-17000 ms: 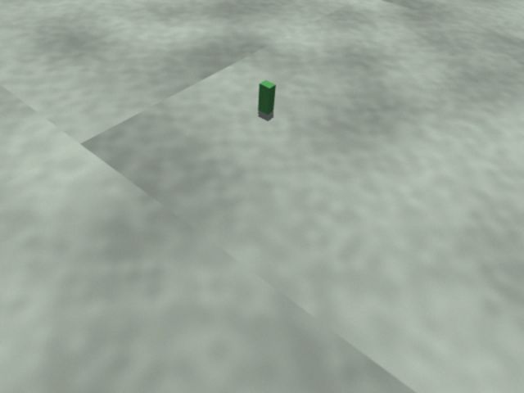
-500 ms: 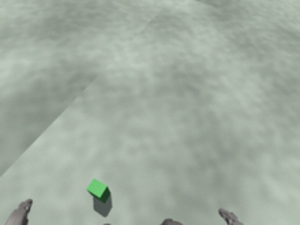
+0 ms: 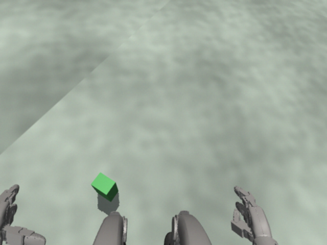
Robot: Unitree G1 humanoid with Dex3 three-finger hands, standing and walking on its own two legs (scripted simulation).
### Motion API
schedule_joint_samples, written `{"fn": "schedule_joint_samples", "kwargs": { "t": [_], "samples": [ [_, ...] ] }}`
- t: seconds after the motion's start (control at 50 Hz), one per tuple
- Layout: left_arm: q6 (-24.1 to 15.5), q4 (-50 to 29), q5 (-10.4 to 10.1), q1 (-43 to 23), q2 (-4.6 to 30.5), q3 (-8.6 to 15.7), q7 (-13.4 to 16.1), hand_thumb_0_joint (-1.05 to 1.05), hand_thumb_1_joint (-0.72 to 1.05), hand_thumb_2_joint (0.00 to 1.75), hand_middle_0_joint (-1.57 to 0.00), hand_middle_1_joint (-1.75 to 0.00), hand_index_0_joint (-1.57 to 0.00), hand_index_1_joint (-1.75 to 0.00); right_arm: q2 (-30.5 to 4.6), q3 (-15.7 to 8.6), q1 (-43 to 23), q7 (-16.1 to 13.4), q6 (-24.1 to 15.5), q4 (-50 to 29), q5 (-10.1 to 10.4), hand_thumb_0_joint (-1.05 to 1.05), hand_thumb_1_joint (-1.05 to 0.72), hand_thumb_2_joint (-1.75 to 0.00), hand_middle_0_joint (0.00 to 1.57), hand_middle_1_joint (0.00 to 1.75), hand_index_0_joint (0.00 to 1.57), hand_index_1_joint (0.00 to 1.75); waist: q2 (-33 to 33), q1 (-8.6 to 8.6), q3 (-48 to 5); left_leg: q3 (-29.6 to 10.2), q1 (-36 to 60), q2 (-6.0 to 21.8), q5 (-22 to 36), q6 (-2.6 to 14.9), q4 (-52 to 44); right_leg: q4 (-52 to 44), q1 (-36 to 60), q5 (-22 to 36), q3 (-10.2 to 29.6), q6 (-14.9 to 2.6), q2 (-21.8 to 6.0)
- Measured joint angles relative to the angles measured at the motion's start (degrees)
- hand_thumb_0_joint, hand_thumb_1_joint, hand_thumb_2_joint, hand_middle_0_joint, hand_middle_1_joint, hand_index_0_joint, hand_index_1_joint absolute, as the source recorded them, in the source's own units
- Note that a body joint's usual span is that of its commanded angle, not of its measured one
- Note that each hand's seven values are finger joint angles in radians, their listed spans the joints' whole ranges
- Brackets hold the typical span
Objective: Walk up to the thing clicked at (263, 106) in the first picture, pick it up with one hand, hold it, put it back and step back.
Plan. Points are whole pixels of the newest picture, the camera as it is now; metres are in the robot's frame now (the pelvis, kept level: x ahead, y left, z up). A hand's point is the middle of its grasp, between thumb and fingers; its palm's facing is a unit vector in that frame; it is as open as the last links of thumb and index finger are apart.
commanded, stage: go down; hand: left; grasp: from the side
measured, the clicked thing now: (105, 188) +0.37 +0.19 -0.56
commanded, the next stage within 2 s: none
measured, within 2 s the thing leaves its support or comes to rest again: neither
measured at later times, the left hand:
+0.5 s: hand (25, 193) +0.27 +0.36 -0.19, palm faces +0.13 -0.97 -0.19, open 17.5 cm
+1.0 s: hand (25, 187) +0.30 +0.39 -0.23, palm faces +0.12 -0.98 -0.15, open 17.5 cm
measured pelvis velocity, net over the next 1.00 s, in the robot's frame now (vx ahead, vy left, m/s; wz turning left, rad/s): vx -0.06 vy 0.00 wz -0.04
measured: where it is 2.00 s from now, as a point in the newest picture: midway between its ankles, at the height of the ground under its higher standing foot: outside the picture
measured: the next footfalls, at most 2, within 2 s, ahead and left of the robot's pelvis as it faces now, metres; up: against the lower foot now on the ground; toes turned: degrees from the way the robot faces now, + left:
none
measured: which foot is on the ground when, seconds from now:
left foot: down 0.00-1.00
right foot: down 0.00-1.00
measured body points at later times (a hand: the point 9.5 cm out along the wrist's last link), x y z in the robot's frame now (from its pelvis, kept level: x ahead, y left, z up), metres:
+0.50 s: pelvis -0.05 +0.00 -0.14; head +0.13 +0.03 +0.27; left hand +0.26 +0.41 -0.17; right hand +0.11 -0.28 -0.24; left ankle +0.02 +0.11 -0.63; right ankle +0.04 -0.13 -0.63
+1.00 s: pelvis -0.06 +0.00 -0.21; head +0.15 +0.04 +0.19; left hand +0.29 +0.44 -0.22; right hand +0.10 -0.29 -0.32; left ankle +0.02 +0.11 -0.63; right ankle +0.04 -0.13 -0.63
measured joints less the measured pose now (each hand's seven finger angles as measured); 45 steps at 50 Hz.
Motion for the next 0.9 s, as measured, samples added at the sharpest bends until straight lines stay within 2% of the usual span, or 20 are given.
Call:
{"fn": "schedule_joint_samples", "kwargs": {
  "t": [0.12, 0.28, 0.42, 0.58, 0.9],
  "samples": [
    [-8.19, 4.56, -2.72, -6.62, 4.4, 5.46, -6.92, -0.01, -0.54, 0.01, -0.09, -0.03, -0.1, -0.02, -1.6, 0.48, -1.17, 0.44, 0.08, 0.86, 0.05, 0.01, -0.88, -0.9, 0.21, 0.3, 0.2, 0.3, -0.32, -0.39, -1.53, -0.34, -13.47, -0.1, -3.37, 0.0, 11.94, 12.0, -13.53, -3.31, 0.25, -0.09, -0.46],
    [-12.95, 8.07, -4.76, -12.82, 8.04, 10.59, -13.22, -0.01, -0.58, 0.01, -0.09, -0.07, -0.1, -0.06, -2.01, 1.26, -1.79, 0.31, 1.26, 3.41, 0.18, 0.01, -0.88, -0.89, 0.21, 0.3, 0.2, 0.3, 0.31, -0.46, -1.54, -0.91, -25.3, -0.12, -5.19, 0.05, 21.87, 21.66, -25.23, -5.01, 0.21, -0.4, -0.7],
    [-15.74, 13.44, -5.99, -18.11, 11.72, 14.79, -16.93, -0.01, -0.59, 0.03, -0.09, -0.1, -0.1, -0.09, -2.34, 2.14, -1.88, 0.01, 1.14, 4.81, -0.14, 0.01, -0.88, -0.9, 0.21, 0.3, 0.2, 0.3, 0.53, -0.99, -1.55, -1.59, -32.11, -0.18, -5.3, -0.09, 26.95, 26.52, -31.8, -5.11, -0.17, -0.77, -0.85],
    [-18.21, 17.93, -6.97, -22.83, 15.97, 18.39, -21.21, -0.02, -0.59, 0.04, -0.08, -0.1, -0.09, -0.09, -3.99, 2.62, -2.3, -0.02, 0.71, 5.7, -0.32, 0.01, -0.88, -0.9, 0.21, 0.3, 0.2, 0.3, 0.42, -1.7, -1.51, -2.34, -38.91, -0.13, -5.76, -0.18, 32.65, 31.76, -38.31, -5.36, -0.59, -1.01, -0.88],
    [-19.55, 20.05, -9.3, -27.34, 20.32, 22.72, -26.71, -0.02, -0.57, 0.04, -0.07, -0.07, -0.08, -0.07, -5.51, 3.71, -3.84, -0.2, 0.28, 7.21, -0.85, 0.01, -0.9, -0.9, 0.21, 0.3, 0.2, 0.3, 0.33, -1.7, -0.42, -3.32, -47.59, -0.32, -7.29, -0.17, 41.42, 39.96, -46.6, -6.65, -1.01, -1.2, -1.12]
  ]
}}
